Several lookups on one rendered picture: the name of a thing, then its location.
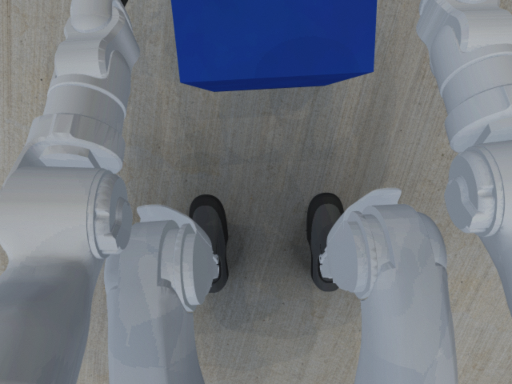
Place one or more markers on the robot foot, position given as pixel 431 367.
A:
pixel 208 212
pixel 323 212

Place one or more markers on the robot right foot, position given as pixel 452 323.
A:
pixel 323 212

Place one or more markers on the carton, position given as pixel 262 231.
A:
pixel 228 45

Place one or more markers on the right robot forearm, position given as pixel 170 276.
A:
pixel 470 49

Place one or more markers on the robot left foot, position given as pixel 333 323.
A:
pixel 208 212

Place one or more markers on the robot left upper arm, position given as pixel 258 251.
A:
pixel 57 227

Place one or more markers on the left robot forearm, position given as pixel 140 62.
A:
pixel 87 99

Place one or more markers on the robot right upper arm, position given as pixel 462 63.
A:
pixel 478 199

